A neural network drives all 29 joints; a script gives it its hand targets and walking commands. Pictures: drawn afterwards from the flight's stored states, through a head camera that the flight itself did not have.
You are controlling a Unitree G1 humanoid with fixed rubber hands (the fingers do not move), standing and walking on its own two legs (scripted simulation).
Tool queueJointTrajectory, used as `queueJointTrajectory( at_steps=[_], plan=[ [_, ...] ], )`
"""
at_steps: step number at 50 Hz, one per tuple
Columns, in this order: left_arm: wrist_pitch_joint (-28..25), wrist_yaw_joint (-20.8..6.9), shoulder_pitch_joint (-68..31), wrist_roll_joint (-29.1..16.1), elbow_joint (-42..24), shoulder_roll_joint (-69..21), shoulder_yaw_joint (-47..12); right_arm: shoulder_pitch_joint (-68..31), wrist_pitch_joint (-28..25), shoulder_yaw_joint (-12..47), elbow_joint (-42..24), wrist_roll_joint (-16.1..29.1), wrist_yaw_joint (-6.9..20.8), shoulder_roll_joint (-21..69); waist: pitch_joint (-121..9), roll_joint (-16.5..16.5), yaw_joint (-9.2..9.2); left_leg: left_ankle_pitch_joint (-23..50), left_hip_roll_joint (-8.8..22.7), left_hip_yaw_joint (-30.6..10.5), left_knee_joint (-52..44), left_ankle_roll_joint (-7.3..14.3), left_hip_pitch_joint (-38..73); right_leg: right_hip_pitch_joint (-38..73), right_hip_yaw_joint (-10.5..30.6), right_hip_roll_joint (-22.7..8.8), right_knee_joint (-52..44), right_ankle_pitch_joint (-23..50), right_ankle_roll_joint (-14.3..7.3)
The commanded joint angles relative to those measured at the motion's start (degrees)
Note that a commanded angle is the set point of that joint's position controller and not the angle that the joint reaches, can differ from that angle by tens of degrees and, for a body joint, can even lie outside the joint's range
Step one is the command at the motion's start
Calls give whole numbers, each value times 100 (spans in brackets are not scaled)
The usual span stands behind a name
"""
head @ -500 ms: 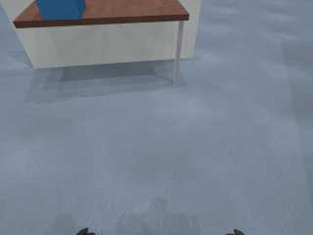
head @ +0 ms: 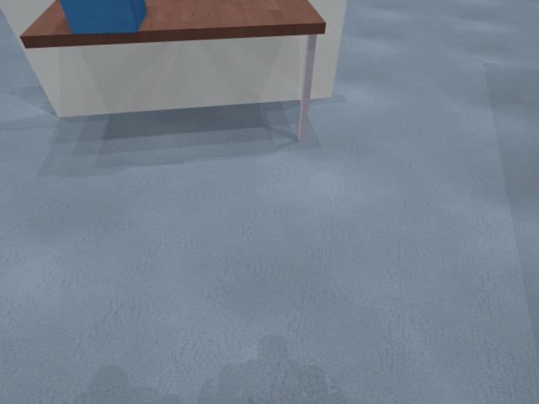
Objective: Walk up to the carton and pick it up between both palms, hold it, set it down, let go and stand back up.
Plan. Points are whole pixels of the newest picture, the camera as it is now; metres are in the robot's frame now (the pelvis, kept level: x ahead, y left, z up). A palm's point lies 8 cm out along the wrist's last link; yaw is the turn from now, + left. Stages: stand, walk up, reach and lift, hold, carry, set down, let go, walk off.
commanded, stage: stand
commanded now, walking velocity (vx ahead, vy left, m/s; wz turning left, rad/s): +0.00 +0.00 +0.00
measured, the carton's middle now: out of the picture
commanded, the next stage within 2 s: walk up in 0.50 s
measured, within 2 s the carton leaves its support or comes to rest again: neither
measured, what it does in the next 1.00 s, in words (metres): lifts its left foot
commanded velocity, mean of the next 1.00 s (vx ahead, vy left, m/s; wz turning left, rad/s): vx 0.17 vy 0.04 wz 0.16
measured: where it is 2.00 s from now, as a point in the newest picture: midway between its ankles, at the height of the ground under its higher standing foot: (189, 318)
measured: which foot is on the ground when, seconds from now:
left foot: down 0.00-0.72, up 0.74-1.00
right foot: down 0.00-1.00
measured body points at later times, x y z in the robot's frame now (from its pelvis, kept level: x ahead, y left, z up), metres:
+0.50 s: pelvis +0.01 +0.00 +0.01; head +0.01 +0.00 +0.46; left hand +0.03 +0.23 -0.14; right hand +0.03 -0.23 -0.14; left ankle -0.01 +0.11 -0.73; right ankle -0.01 -0.12 -0.73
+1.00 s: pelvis +0.05 +0.08 +0.01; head +0.04 +0.08 +0.46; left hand -0.05 +0.33 -0.14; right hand +0.22 -0.15 -0.11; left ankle +0.08 +0.25 -0.69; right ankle -0.01 -0.12 -0.73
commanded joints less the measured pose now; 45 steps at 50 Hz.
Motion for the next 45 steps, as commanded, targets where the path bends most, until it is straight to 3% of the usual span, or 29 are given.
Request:
queueJointTrajectory(
  at_steps=[1,19,34,35,36,37,38,39,40,41,44,45],
  plan=[
    [-101,47,144,-11,-172,515,150,113,-90,-166,-170,9,-36,-521,-106,-24,1,1317,335,-379,-677,202,101,99,316,-272,-652,1281,-197],
    [-79,140,365,-36,869,446,175,349,-96,-180,874,42,-119,-431,176,28,4,1576,419,-421,-1100,230,372,449,318,-332,-986,1488,-182],
    [-68,164,458,-52,1623,273,56,506,-60,-84,1614,54,-149,-261,426,-19,-6,1383,416,-398,-1340,186,517,471,315,-372,-1280,1320,-136],
    [-55,298,1163,88,1476,1535,570,-464,97,-346,1013,34,143,-946,124,150,644,-2176,-106,-288,81,101,-2336,2586,1704,-1708,-1747,-2723,-427],
    [-12,391,1532,66,1623,2096,702,-1628,164,-275,411,-76,238,-742,585,-1013,985,-1212,-20,-81,1958,-63,-3664,2505,3197,-3169,-2662,-3500,-731],
    [-8,453,1376,95,1734,1935,645,-2090,199,-291,109,-234,334,-634,1002,-798,893,-591,452,-507,2620,-115,-3920,1671,3364,-3583,-2802,-3412,-779],
    [-68,444,1237,118,1831,1486,524,-2097,169,-306,22,-237,411,-532,1121,-614,732,-58,582,-647,2828,-118,-3670,1203,2910,-3294,-2794,-2793,-674],
    [-175,407,993,119,1791,1106,419,-1667,90,-312,116,-162,460,-490,883,-640,457,338,584,-654,2932,-141,-3217,971,2132,-2767,-2768,-2064,-426],
    [-251,378,692,102,1699,902,355,-1165,44,-330,240,-133,503,-427,583,-817,224,539,555,-579,3117,-190,-2773,894,1365,-2350,-2709,-1525,-210],
    [-312,352,489,81,1557,918,348,-709,27,-353,370,-122,533,-358,347,-913,90,679,472,-373,3286,-227,-2402,837,813,-2104,-2661,-1173,-136],
    [-441,224,310,105,1418,1091,411,-490,72,-294,320,-17,571,-253,505,-1458,37,699,620,-53,2557,-300,-2055,499,21,-1923,-2747,-1049,-95],
    [-516,122,12,86,1311,862,355,-381,46,-325,277,80,577,-274,442,-2061,-98,584,619,118,1824,-240,-1048,-277,-639,-1406,-2888,-1533,20]
  ],
)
